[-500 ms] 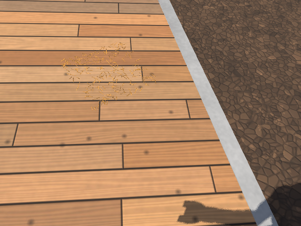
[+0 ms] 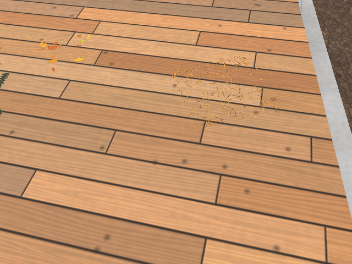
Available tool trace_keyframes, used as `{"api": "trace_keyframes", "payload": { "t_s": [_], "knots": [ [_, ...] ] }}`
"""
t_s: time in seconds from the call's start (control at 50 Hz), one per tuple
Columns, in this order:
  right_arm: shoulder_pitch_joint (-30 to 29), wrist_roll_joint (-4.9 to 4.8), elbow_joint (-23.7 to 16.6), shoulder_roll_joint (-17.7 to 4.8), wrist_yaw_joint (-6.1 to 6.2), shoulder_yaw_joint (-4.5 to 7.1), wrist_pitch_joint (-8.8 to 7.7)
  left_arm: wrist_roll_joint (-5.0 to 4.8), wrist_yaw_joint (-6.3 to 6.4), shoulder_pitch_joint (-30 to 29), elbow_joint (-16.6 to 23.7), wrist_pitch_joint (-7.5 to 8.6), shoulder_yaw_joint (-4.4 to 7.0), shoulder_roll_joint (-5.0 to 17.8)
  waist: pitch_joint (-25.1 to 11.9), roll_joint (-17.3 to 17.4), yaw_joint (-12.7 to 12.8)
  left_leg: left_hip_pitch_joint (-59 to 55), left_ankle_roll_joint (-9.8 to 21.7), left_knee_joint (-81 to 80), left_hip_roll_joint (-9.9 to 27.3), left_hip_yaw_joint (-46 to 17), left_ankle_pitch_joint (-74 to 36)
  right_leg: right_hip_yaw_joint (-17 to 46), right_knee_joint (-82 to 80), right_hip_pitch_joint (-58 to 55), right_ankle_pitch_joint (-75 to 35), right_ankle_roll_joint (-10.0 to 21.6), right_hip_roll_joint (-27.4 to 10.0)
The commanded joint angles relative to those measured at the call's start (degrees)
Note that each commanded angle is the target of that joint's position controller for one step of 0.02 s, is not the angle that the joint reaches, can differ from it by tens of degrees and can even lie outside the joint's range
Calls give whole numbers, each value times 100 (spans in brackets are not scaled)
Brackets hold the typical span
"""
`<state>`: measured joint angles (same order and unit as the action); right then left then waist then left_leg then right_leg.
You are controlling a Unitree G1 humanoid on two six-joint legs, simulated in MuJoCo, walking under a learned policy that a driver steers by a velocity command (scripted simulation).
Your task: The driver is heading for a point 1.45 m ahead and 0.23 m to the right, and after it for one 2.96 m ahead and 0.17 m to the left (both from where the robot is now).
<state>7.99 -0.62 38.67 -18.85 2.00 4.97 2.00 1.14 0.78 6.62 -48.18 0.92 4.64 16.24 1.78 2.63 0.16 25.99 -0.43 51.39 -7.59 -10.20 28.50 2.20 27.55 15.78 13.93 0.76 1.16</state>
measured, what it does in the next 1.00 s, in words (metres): walks ahead: left foot, then right foot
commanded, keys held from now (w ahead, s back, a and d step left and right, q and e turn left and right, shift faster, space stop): w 1.00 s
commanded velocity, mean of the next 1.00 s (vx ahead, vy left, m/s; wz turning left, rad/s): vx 0.38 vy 0.00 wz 0.10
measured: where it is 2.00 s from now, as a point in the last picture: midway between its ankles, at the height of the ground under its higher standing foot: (190, 154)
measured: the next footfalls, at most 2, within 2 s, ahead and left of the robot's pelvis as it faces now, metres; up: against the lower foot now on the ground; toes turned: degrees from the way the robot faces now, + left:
left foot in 0.30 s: +0.07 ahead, +0.15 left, +0.00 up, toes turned +3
right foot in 0.76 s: +0.43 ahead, -0.08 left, +0.00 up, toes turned +2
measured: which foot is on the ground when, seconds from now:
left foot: up 0.00-0.28, down 0.30-0.76, up 0.78-1.00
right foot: down 0.00-0.30, up 0.32-0.74, down 0.76-1.00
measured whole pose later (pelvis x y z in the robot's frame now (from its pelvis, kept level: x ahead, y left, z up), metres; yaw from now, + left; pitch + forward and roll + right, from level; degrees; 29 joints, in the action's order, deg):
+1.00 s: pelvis +0.37 +0.00 +0.01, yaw +3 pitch +1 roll -1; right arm 13.1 -0.7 43.5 -17.4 0.7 3.1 -3.7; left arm 0.3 -2.1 16.2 -49.0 5.2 2.7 15.6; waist 1.9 2.6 1.9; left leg 35.0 0.5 61.1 7.1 -2.6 13.4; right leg -3.3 18.6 10.7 8.7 4.8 4.2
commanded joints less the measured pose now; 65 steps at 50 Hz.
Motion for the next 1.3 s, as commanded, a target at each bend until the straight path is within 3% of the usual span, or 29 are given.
{"api": "trace_keyframes", "payload": {
  "t_s": [0.02,0.08,0.2,0.26,0.3,0.32,0.34,0.36,0.38,0.42,0.48,0.56,0.68,0.72,0.76,0.78,0.8,0.82,0.84,0.86,0.88,0.9,0.96,1.02,1.1,1.2,1.26,1.28,1.3],
  "knots": [
    [452,28,-155,-784,28,278,-11,-102,53,-357,467,59,104,676,-535,-923,-180,843,-258,1639,371,17,-94,1494,-953,-941,-1448,1103,-1657],
    [139,-25,-276,-337,-71,93,-62,-181,100,176,258,38,73,713,-271,-1267,135,1026,-302,934,488,445,-689,1321,-1531,-1068,912,1033,-1318],
    [-319,-22,-342,-157,-168,-73,-390,-224,38,616,125,167,155,1141,-57,-1293,407,-234,-140,-1423,771,1132,-622,1066,-1727,-721,713,1086,-1446],
    [210,-74,-92,-224,-200,-32,-474,-336,-55,603,94,153,140,1151,-16,-1111,63,-1479,129,-2691,624,1362,-1518,950,-1478,-120,787,1040,-1415],
    [1058,-119,175,-375,-144,57,-463,-257,-115,543,101,201,-24,678,-360,-861,-371,-2983,358,-2908,877,958,-1519,624,-678,699,745,669,-1134],
    [1781,-61,279,-723,-83,134,-457,-113,-186,290,273,267,-193,157,-709,242,-638,-3873,695,-3264,2011,-542,-1254,-95,1205,1585,1024,237,-568],
    [1988,18,308,-1361,-157,290,-480,-219,-155,109,605,396,-145,297,-542,1403,-632,-3857,1533,-3919,3035,-2476,-65,-389,2451,2946,1850,105,-91],
    [1776,38,256,-897,-206,169,-574,-325,-145,4,588,457,-10,818,-99,814,-602,-3499,1724,-4072,3014,-2563,494,8,3308,3349,1833,160,-482],
    [1508,50,203,-582,-226,62,-644,-383,-193,94,532,477,27,902,186,725,-440,-3339,1549,-4136,2708,-2050,538,112,3490,3525,1228,258,-668],
    [1139,26,137,-430,-255,-3,-681,-260,-230,144,423,491,26,798,366,488,-268,-3047,1331,-4315,2342,-1263,-561,68,3309,3460,420,227,-852],
    [1131,58,146,-431,-217,-8,-675,-186,-297,15,441,469,-44,517,266,313,-199,-2719,1248,-4464,2021,-375,-2232,-122,2793,3088,-468,-2,-842],
    [1364,19,309,-551,-161,24,-666,-180,-323,-640,709,442,-178,265,337,289,-361,-2206,1155,-4536,1770,365,-2743,-319,1282,2356,-1504,-207,-581],
    [1654,-78,612,-706,-129,84,-639,-232,-452,-1112,1006,475,-179,473,484,285,-285,-2759,1004,-4294,2224,409,-3121,-222,285,1934,-1513,145,-403],
    [1607,-47,643,-826,-109,117,-576,-214,-441,-746,951,482,-100,667,128,406,-37,-3062,879,-3675,2228,497,-4713,-414,256,1284,-1093,329,-171],
    [1605,16,629,-726,-65,47,-487,-209,-328,834,537,439,126,1079,-983,359,738,-2419,579,-1607,1785,863,-5812,-508,354,-1063,-1073,666,-68],
    [2191,78,451,-179,-101,-128,-538,-67,-267,1634,436,416,251,1644,-2025,-772,666,-345,232,693,1189,1033,-3690,1640,444,-3464,-573,1419,-1605],
    [2517,11,570,175,-136,-249,-665,-130,-327,1878,315,413,203,1523,-2798,-1800,548,764,108,1944,379,325,476,4009,-693,-4164,935,1874,-2327],
    [1784,-173,471,-464,-178,-90,-750,-198,-307,1564,333,422,75,1093,-1873,-1376,667,1445,190,2480,706,98,374,3743,-1098,-3549,1518,1565,-2144],
    [1275,-236,301,-610,-187,-60,-799,-200,-282,1100,403,414,30,956,-1036,-1021,539,1662,271,2378,1015,361,-163,2954,-1223,-2650,1252,1365,-1996],
    [1018,-145,265,-575,-157,-69,-820,-155,-270,729,466,412,-9,833,-601,-590,361,1463,283,2076,1278,508,-677,2357,-1346,-1772,654,1280,-1805],
    [1014,-67,290,-520,-140,-40,-785,-71,-283,497,511,433,-46,693,-355,-584,147,1137,278,1786,1472,512,-1019,1883,-1502,-1113,95,1230,-1574],
    [1188,-52,346,-420,-144,-45,-722,-16,-290,380,519,458,-65,607,-366,-727,-25,798,266,1674,1580,472,-1222,1633,-1667,-749,-121,1239,-1445],
    [1205,-10,370,-200,-112,-81,-566,-94,-286,399,401,567,-48,640,-168,-710,-175,761,112,1232,1683,570,-1504,1058,-2065,-278,-608,1381,-1337],
    [578,64,170,-188,-102,-95,-585,-111,-210,649,268,563,-19,772,75,-541,-35,1296,-60,337,1729,616,-2403,685,-2197,-453,-1135,1364,-1260],
    [-249,32,-13,24,-210,-192,-711,-174,-137,1024,142,487,-11,908,184,-453,292,1034,-58,-1238,1476,913,-3529,160,-2167,-669,-1447,1120,-1034],
    [-1064,-23,-352,-50,-389,-200,-816,-249,-97,1640,-109,290,18,1005,344,-467,514,1161,26,-2144,1212,860,-3202,527,-1647,-1578,-1645,1110,-1393],
    [-650,-17,-289,-314,-419,-105,-874,-259,-39,1528,-105,204,79,1128,69,-693,152,393,193,-2412,1017,873,-2571,776,-1037,-1846,-2409,945,-1519],
    [-45,-11,-132,-484,-388,-9,-891,-245,-36,1398,-77,184,68,1116,-302,-689,-221,-536,334,-2609,873,1025,-2558,636,-356,-1704,-3139,819,-1306],
    [872,47,80,-789,-329,122,-895,-172,-40,1377,-3,195,-23,884,-1073,-600,-639,-2114,573,-2347,1167,838,-2728,436,842,-1055,-2939,627,-970]
  ]
}}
